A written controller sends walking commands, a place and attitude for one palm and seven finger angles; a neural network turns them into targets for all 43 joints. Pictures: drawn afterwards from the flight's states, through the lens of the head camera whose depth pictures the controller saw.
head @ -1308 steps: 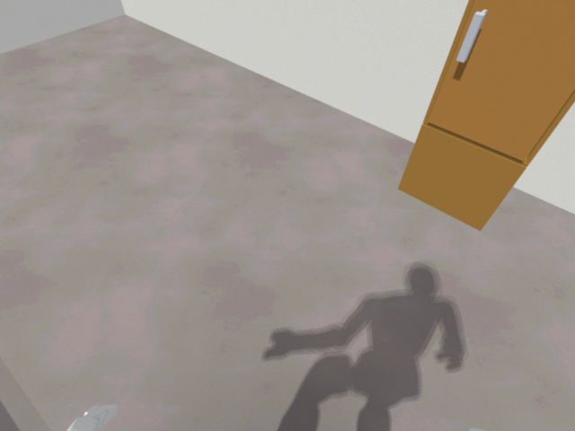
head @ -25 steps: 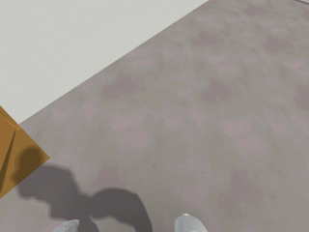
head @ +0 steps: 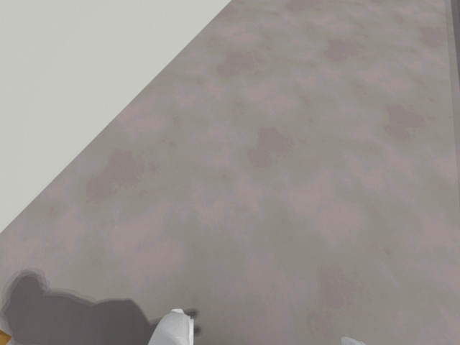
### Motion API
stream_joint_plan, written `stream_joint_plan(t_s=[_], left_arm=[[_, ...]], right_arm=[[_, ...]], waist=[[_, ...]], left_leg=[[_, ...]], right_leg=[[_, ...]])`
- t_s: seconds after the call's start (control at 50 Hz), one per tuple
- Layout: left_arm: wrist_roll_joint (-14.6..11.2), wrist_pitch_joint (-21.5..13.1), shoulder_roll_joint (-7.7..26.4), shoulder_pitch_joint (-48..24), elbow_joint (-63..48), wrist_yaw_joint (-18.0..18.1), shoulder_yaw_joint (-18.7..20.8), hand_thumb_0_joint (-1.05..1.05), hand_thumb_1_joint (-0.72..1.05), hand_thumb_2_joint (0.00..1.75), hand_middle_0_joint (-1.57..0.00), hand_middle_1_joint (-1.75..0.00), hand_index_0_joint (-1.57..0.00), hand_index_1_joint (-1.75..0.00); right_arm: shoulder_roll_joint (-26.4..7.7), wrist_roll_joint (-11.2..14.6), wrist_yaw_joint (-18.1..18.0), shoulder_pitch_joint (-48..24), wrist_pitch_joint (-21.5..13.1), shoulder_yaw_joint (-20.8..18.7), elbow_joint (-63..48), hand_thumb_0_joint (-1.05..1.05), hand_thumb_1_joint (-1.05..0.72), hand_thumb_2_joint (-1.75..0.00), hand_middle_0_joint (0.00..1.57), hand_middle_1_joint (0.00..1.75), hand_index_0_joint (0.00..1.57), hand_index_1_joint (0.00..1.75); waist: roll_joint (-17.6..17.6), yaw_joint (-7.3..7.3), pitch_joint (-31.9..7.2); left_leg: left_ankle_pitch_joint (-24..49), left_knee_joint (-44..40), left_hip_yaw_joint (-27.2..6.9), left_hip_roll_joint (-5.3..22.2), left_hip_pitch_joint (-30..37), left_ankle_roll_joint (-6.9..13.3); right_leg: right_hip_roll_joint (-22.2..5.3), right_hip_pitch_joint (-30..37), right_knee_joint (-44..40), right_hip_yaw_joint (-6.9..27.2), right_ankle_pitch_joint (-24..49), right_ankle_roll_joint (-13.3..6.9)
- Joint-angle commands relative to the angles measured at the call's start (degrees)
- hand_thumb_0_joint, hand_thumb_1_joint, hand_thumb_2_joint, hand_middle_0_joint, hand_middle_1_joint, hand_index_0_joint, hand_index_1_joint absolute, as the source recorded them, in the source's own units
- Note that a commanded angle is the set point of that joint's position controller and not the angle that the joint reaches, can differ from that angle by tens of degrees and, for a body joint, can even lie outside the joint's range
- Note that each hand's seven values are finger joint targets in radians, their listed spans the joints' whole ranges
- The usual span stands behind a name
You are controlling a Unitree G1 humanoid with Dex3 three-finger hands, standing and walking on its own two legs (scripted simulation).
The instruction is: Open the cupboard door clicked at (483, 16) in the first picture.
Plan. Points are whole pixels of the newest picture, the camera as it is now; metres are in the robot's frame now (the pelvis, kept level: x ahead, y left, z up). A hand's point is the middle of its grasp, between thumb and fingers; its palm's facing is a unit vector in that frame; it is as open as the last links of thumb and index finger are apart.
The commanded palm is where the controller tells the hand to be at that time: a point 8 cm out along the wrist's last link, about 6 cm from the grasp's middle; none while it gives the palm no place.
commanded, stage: walk to a spot facing it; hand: left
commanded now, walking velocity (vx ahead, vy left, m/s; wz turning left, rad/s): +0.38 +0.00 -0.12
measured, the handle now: out of the picture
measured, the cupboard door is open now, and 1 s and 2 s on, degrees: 45 45 45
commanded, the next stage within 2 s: turn to face it in 0.64 s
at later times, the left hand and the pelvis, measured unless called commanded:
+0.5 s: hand (152, 252) +0.32 +0.20 -0.17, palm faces -0.06 -0.98 -0.17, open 7.4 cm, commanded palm none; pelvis +0.24 +0.03 +0.00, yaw -7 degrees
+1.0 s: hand (199, 188) +0.52 +0.12 -0.18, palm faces -0.07 -0.98 -0.17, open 7.2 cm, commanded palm none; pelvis +0.45 -0.06 -0.01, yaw -5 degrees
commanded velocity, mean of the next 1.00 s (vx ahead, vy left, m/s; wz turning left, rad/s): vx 0.24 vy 0.00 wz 0.02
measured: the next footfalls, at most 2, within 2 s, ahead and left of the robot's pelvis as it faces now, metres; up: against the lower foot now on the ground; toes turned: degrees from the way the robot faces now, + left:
left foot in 0.24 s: +0.26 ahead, +0.14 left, +0.00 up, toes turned +2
right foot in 0.66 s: +0.42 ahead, -0.14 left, +0.00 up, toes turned -17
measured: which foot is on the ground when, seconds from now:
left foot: up 0.00-0.22, down 0.24-0.66, up 0.68-1.00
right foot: down 0.00-0.24, up 0.26-0.64, down 0.66-1.00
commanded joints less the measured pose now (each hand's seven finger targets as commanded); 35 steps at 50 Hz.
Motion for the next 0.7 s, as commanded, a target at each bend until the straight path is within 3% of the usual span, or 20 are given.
stream_joint_plan(t_s=[0.0, 0.1, 0.12, 0.16, 0.18, 0.2, 0.22, 0.24, 0.28, 0.3, 0.32, 0.38, 0.5, 0.56, 0.58, 0.6, 0.62, 0.64, 0.66, 0.68], left_arm=[[-0.05, -2.23, 7.16, 7.32, -0.24, 0.99, 1.08, 0.0, 0.9, 0.9, -0.2, -0.3, -0.2, -0.3], [0.18, -2.24, 7.47, 11.48, 2.19, 1.76, 0.58, 0.0, 0.9, 0.9, -0.2, -0.3, -0.2, -0.3], [0.31, -2.29, 7.75, 11.39, 2.53, 1.87, 0.58, 0.0, 0.9, 0.9, -0.2, -0.3, -0.2, -0.3], [-0.13, -2.58, 8.23, 8.88, 2.07, 1.89, 0.78, 0.0, 0.9, 0.9, -0.2, -0.3, -0.2, -0.3], [-0.49, -2.65, 7.56, 8.11, 1.18, 1.65, 0.75, 0.0, 0.9, 0.9, -0.2, -0.3, -0.2, -0.3], [-1.19, -2.74, 4.28, 10.97, 0.28, 0.94, 0.05, 0.0, 0.9, 0.9, -0.2, -0.3, -0.2, -0.3], [-1.05, -2.89, 5.23, 7.86, -0.83, 1.12, -0.33, 0.0, 0.9, 0.9, -0.2, -0.3, -0.2, -0.3], [-0.38, -2.5, 4.98, 4.64, -1.99, 1.23, 0.15, 0.0, 0.9, 0.9, -0.2, -0.3, -0.2, -0.3], [0.65, -1.18, 3.52, 1.67, -1.59, 0.36, 0.62, 0.0, 0.9, 0.9, -0.2, -0.3, -0.2, -0.3], [0.87, -0.19, 2.56, 2.84, -1.21, -0.22, 0.65, 0.0, 0.9, 0.9, -0.2, -0.3, -0.2, -0.3], [0.95, 0.52, 1.77, 4.9, -0.57, -0.57, 0.5, 0.0, 0.9, 0.9, -0.2, -0.3, -0.2, -0.3], [0.71, 1.64, 0.73, 4.0, -1.27, -1.13, 0.43, 0.0, 0.9, 0.9, -0.2, -0.3, -0.2, -0.3], [0.84, 1.65, 1.04, -7.26, -4.47, -1.73, 0.31, 0.0, 0.9, 0.9, -0.2, -0.3, -0.2, -0.3], [0.93, 1.28, 2.27, -7.65, -4.59, -1.66, 0.5, 0.0, 0.9, 0.9, -0.2, -0.3, -0.2, -0.3], [0.96, 0.99, 3.44, -4.56, -3.54, -1.57, 0.7, 0.0, 0.9, 0.9, -0.2, -0.3, -0.2, -0.3], [1.1, 0.4, 5.61, 2.91, -1.15, -1.26, 1.32, 0.0, 0.9, 0.9, -0.2, -0.3, -0.2, -0.3], [1.61, -0.39, 10.99, 12.18, 1.38, -0.39, 2.71, 0.0, 0.9, 0.9, -0.2, -0.3, -0.2, -0.3], [0.55, -0.32, 16.48, 17.42, 2.73, 0.27, 3.8, 0.0, 0.9, 0.9, -0.2, -0.3, -0.2, -0.3], [-0.38, -0.06, 15.64, 15.07, 2.42, 0.86, 3.51, 0.0, 0.9, 0.9, -0.2, -0.3, -0.2, -0.3], [-0.26, -0.35, 12.45, 10.85, 1.63, 1.33, 2.81, 0.0, 0.9, 0.9, -0.2, -0.3, -0.2, -0.3]], right_arm=[[-3.66, -0.05, 0.47, -3.81, -1.17, -0.76, -4.36, 0.0, -0.9, -0.9, 0.2, 0.3, 0.2, 0.3], [-2.75, 0.16, 0.9, -9.5, -1.91, -0.29, -5.59, 0.0, -0.9, -0.9, 0.2, 0.3, 0.2, 0.3], [-3.02, 0.06, 0.76, -8.26, -2.12, -0.42, -5.02, 0.0, -0.9, -0.9, 0.2, 0.3, 0.2, 0.3], [-4.72, -0.44, -0.3, 4.1, -2.68, -0.89, -0.78, 0.0, -0.9, -0.9, 0.2, 0.3, 0.2, 0.3], [-8.93, -0.94, -0.87, 14.1, -2.92, -1.93, 1.98, 0.0, -0.9, -0.9, 0.2, 0.3, 0.2, 0.3], [-15.1, -1.75, -1.29, 22.32, -3.31, -3.31, 3.78, 0.0, -0.9, -0.9, 0.2, 0.3, 0.2, 0.3], [-15.38, -0.84, -1.67, 22.54, -2.54, -2.94, 3.38, 0.0, -0.9, -0.9, 0.2, 0.3, 0.2, 0.3], [-14.22, -0.63, -1.64, 18.21, -2.42, -2.66, 2.43, 0.0, -0.9, -0.9, 0.2, 0.3, 0.2, 0.3], [-7.49, -0.6, -1.86, 11.04, -3.37, -0.95, 1.26, 0.0, -0.9, -0.9, 0.2, 0.3, 0.2, 0.3], [-6.0, -0.58, -1.92, 10.25, -3.85, -0.33, 1.39, 0.0, -0.9, -0.9, 0.2, 0.3, 0.2, 0.3], [-5.29, -0.44, -2.03, 9.24, -4.21, -0.2, 2.09, 0.0, -0.9, -0.9, 0.2, 0.3, 0.2, 0.3], [-6.34, -0.31, -1.75, 9.9, -4.52, -0.46, 3.01, 0.0, -0.9, -0.9, 0.2, 0.3, 0.2, 0.3], [-7.48, -0.78, -1.25, 16.17, -3.78, -0.89, 6.12, 0.0, -0.9, -0.9, 0.2, 0.3, 0.2, 0.3], [-7.77, -1.02, -1.39, 17.65, -3.32, -0.75, 7.31, 0.0, -0.9, -0.9, 0.2, 0.3, 0.2, 0.3], [-7.88, -0.83, -1.46, 17.99, -3.18, -0.56, 7.57, 0.0, -0.9, -0.9, 0.2, 0.3, 0.2, 0.3], [-7.32, -0.45, -1.43, 17.86, -3.24, -0.38, 7.67, 0.0, -0.9, -0.9, 0.2, 0.3, 0.2, 0.3], [-5.16, 0.42, -0.86, 17.64, -3.41, -0.04, 6.58, 0.0, -0.9, -0.9, 0.2, 0.3, 0.2, 0.3], [-2.97, 1.16, -0.95, 17.65, -3.59, 0.39, 4.47, 0.0, -0.9, -0.9, 0.2, 0.3, 0.2, 0.3], [-5.54, 0.88, -1.04, 13.59, -3.4, -0.07, 3.83, 0.0, -0.9, -0.9, 0.2, 0.3, 0.2, 0.3], [-4.65, 0.97, -1.15, 10.26, -3.63, -0.18, 3.7, 0.0, -0.9, -0.9, 0.2, 0.3, 0.2, 0.3]], waist=[[-5.48, 2.2, -1.84], [-6.6, 3.2, -0.3], [-5.44, 2.24, -0.87], [-4.14, -3.92, -5.61], [0.26, -7.94, -11.17], [13.52, -8.85, -19.17], [11.6, -8.41, -17.4], [5.97, -6.69, -8.1], [7.27, -2.45, 1.71], [7.41, -0.92, 3.0], [9.18, 0.82, 2.1], [8.81, 2.04, -0.86], [4.05, -0.87, 2.34], [5.53, -0.35, 1.74], [4.24, 1.3, -0.12], [1.44, 4.6, -4.17], [-8.46, 8.22, -10.76], [-19.84, 8.73, -16.08], [-12.18, 8.47, -13.13], [-10.07, 6.83, -9.92]], left_leg=[[2.01, -4.8, 0.32, -0.61, -5.12, 0.42], [-1.24, -14.8, 2.61, -3.28, -0.14, 2.44], [-2.64, -18.16, 3.86, -4.74, 4.68, 3.13], [3.42, -25.46, 6.1, -7.94, 24.41, 5.34], [7.18, -25.76, -2.61, -0.67, 41.44, 8.55], [11.31, -28.8, -25.43, 17.59, 54.23, 16.68], [11.64, -35.12, -32.5, 22.43, 50.45, 20.1], [4.12, -38.61, -31.18, 22.22, 40.46, 20.85], [-3.53, -43.42, -21.63, 15.77, 24.35, 14.99], [-2.56, -44.79, -15.91, 13.26, 21.26, 13.17], [-0.86, -44.8, -10.32, 11.28, 20.35, 11.61], [3.69, -45.34, -1.83, 8.67, 19.51, 11.38], [0.51, -46.04, 1.46, 9.35, 22.15, 11.16], [6.74, -40.62, 3.4, 9.45, 25.46, 9.79], [13.74, -34.58, 5.15, 8.36, 26.11, 8.83], [19.37, -23.37, 7.33, 5.87, 23.17, 7.16], [10.81, -6.18, 11.74, 0.61, 10.37, 4.4], [-23.45, 11.76, 9.16, -5.53, -0.55, 2.46], [-21.27, 17.13, 1.45, -2.36, -4.3, 3.23], [-16.01, 17.77, -0.4, -0.34, -5.75, 2.87]], right_leg=[[-16.49, 9.7, -7.26, 13.05, 24.97, -5.47], [-17.31, 13.54, -3.57, 12.74, 38.7, -4.51], [-16.92, 12.49, -0.68, 12.46, 44.16, -4.09], [-13.38, 4.96, 11.29, 7.98, 51.65, -1.13], [-10.34, -7.55, 23.86, 6.23, 38.37, 1.36], [-2.28, -21.36, 46.31, 0.18, -1.05, 3.91], [-2.64, -25.6, 56.49, 4.65, -15.6, 3.22], [-5.31, -29.21, 59.86, 5.11, -14.76, 3.52], [-8.77, -30.0, 58.16, 5.73, -6.25, 4.46], [-9.38, -28.14, 55.32, 5.32, -3.68, 4.75], [-9.75, -26.46, 52.39, 4.83, -1.99, 5.16], [-10.53, -21.99, 39.96, 2.18, 1.05, 5.67], [-9.0, -18.12, 20.39, -3.73, 5.5, 5.43], [-7.2, -13.07, 14.94, -5.48, 4.24, 4.12], [-5.76, -7.82, 11.88, -6.45, 4.2, 3.34], [-5.42, 3.44, 9.44, -4.61, 3.87, 1.72], [-16.45, 19.05, 6.55, 11.07, 2.36, -3.09], [-30.82, 26.03, -2.14, 31.68, 5.85, -9.41], [-29.59, 23.3, -3.8, 29.59, 8.96, -9.75], [-26.78, 18.47, -2.56, 24.38, 18.47, -8.3]])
